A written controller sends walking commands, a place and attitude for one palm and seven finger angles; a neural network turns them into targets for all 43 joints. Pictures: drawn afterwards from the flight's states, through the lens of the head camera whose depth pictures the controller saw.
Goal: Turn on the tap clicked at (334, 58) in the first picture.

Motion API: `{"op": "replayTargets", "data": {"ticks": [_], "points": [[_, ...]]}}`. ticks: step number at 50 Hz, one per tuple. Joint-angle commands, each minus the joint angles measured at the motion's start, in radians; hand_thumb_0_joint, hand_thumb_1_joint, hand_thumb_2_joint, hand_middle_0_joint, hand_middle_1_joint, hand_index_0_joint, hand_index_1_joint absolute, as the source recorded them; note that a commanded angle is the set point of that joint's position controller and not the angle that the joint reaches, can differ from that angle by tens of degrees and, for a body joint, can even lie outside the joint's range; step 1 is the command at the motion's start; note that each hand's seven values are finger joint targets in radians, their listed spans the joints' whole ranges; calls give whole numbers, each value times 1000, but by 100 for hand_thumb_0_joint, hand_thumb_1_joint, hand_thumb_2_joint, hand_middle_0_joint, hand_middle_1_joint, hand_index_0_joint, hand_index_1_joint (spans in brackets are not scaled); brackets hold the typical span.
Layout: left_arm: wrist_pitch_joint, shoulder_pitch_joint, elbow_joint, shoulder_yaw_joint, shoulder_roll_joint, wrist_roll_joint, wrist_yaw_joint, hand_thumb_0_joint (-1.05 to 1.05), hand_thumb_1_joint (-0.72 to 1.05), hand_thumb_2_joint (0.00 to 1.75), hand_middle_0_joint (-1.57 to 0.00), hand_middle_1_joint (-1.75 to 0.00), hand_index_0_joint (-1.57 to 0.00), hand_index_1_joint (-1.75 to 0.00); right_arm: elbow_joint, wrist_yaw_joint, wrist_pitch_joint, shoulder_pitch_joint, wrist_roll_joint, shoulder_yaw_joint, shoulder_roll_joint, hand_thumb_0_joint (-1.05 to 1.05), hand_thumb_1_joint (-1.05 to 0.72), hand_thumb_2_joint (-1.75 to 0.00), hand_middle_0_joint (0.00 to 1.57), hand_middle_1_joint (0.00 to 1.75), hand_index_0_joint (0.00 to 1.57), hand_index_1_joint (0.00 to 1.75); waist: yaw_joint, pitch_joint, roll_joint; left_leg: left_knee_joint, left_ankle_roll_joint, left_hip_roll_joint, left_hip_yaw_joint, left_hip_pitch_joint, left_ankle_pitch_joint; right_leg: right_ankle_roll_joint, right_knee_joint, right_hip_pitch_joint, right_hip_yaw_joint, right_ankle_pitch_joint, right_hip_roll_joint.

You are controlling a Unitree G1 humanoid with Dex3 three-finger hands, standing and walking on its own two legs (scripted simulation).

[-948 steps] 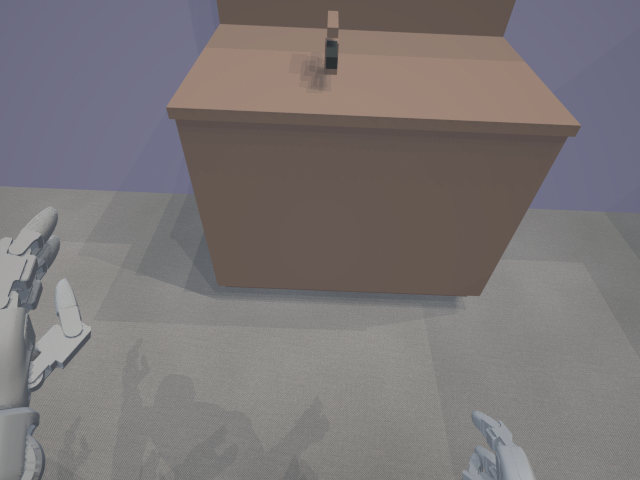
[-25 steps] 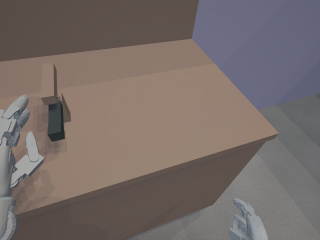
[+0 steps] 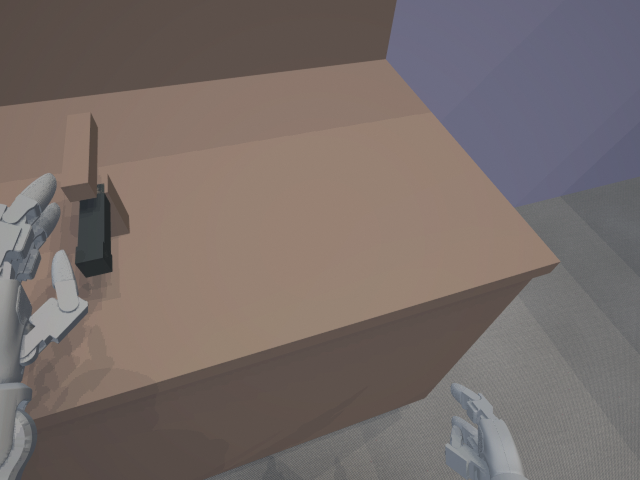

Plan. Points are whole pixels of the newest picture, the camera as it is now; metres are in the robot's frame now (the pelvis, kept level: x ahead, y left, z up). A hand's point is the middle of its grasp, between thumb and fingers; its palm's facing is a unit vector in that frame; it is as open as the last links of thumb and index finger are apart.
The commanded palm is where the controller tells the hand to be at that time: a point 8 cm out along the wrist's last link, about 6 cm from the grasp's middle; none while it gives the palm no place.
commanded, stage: shuffle to correct the standing spot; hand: left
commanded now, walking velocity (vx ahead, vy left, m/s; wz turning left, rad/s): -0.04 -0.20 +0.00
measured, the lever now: (94, 259) +0.31 +0.29 +0.10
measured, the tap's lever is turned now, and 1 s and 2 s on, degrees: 0 0 0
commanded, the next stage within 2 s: come to a stop and stand still in 0.04 s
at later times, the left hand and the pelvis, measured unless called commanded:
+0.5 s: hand (133, 330) +0.21 +0.19 +0.15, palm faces +0.37 -0.84 -0.40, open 7.4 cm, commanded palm +0.15 +0.23 +0.17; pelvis -0.01 -0.05 +0.00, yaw -1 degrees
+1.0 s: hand (13, 316) +0.21 +0.30 +0.15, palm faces +0.40 -0.85 -0.34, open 7.4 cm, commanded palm +0.15 +0.32 +0.17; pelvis -0.02 +0.04 -0.01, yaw -1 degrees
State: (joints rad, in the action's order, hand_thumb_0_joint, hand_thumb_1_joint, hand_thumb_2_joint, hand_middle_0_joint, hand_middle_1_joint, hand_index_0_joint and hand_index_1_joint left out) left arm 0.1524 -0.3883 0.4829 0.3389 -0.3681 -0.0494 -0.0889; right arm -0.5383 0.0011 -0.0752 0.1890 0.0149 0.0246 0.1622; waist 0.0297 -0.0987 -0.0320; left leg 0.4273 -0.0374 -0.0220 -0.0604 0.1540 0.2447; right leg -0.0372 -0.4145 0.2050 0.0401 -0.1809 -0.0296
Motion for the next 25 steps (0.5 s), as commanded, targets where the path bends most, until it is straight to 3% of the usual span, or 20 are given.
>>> {"op": "replayTargets", "data": {"ticks": [1, 7, 8, 11, 12, 14, 15, 16, 17, 20, 22, 25], "points": [[74, 13, 237, 134, -178, -15, -15, 0, 90, 90, -20, -30, -20, -30, 168, 5, -49, -63, 9, -79, 156, 0, -90, -90, 20, 30, 20, 30, -11, 222, 107, -7, 62, 197, 140, -37, -384, -12, 27, -83, -66, 225, 82], [54, -28, 232, 157, -196, -38, -19, 0, 90, 90, -20, -30, -20, -30, 160, 20, -42, -79, 15, -76, 152, 0, -90, -90, 20, 30, 20, 30, -20, 231, 71, 22, 27, 176, 121, -16, -215, -16, 37, -44, -138, 263, 109], [54, -22, 215, 140, -176, -40, -20, 0, 90, 90, -20, -30, -20, -30, 154, 22, -41, -76, 10, -72, 153, 0, -90, -90, 20, 30, 20, 30, -21, 237, 62, 32, 19, 166, 109, -1, -154, -9, 53, -50, -148, 238, 120], [40, -22, 200, 134, -174, -35, -43, 0, 90, 90, -20, -30, -20, -30, 144, 30, -41, -65, 21, -69, 153, 0, -90, -90, 20, 30, 20, 30, -17, 224, 41, 93, 10, 92, 72, 35, 22, 34, 172, -43, -269, 108, 183], [32, -37, 206, 129, -173, -31, -53, 0, 90, 90, -20, -30, -20, -30, 135, 32, -36, -77, 28, -63, 151, 0, -90, -90, 20, 30, 20, 30, -20, 213, 45, 111, 7, 78, 74, 42, 26, 36, 204, -36, -298, 83, 207], [25, -33, 187, 117, -168, -23, -61, 0, 90, 90, -20, -30, -20, -30, 134, 36, -30, -66, 28, -62, 154, 0, -90, -90, 20, 30, 20, 30, -14, 189, -36, 155, 5, 51, 70, 102, 57, 64, 268, -52, -341, 8, 243], [25, -33, 185, 119, -172, -20, -65, 0, 90, 90, -20, -30, -20, -30, 130, 35, -29, -65, 29, -62, 156, 0, -90, -90, 20, 30, 20, 30, -12, 187, -44, 173, 6, 45, 75, 127, 56, 69, 281, -68, -350, -4, 261], [26, -30, 184, 119, -175, -17, -68, 0, 90, 90, -20, -30, -20, -30, 129, 36, -27, -70, 30, -61, 157, 0, -90, -90, 20, 30, 20, 30, -8, 175, -49, 190, 6, 43, 84, 147, 52, 69, 284, -75, -353, 3, 272], [27, -23, 187, 131, -197, -13, -75, 0, 90, 90, -20, -30, -20, -30, 117, 39, -22, -92, 34, -56, 157, 0, -90, -90, 20, 30, 20, 30, -9, 171, -14, 174, 5, 53, 97, 159, 47, 60, 271, -84, -353, 29, 286], [30, 3, 164, 113, -182, -7, -79, 0, 90, 90, -20, -30, -20, -30, 116, 41, -25, -71, 28, -56, 156, 0, -90, -90, 20, 30, 20, 30, -11, 182, -18, 115, -4, 49, 94, 139, 52, 55, 263, -95, -317, -15, 282], [33, -6, 176, 122, -202, -3, -83, 0, 90, 90, -20, -30, -20, -30, 112, 41, -25, -88, 30, -53, 157, 0, -90, -90, 20, 30, 20, 30, -6, 189, 13, 40, -11, 58, 95, 102, 22, 60, 245, -108, -292, 8, 270], [36, -23, 186, 107, -180, -3, -81, 0, 90, 90, -20, -30, -20, -30, 123, 42, -32, -62, 23, -63, 168, 0, -90, -90, 20, 30, 20, 30, -4, 218, -5, -3, -17, 67, 97, 67, -12, 77, 223, -134, -239, -3, 226]]}}
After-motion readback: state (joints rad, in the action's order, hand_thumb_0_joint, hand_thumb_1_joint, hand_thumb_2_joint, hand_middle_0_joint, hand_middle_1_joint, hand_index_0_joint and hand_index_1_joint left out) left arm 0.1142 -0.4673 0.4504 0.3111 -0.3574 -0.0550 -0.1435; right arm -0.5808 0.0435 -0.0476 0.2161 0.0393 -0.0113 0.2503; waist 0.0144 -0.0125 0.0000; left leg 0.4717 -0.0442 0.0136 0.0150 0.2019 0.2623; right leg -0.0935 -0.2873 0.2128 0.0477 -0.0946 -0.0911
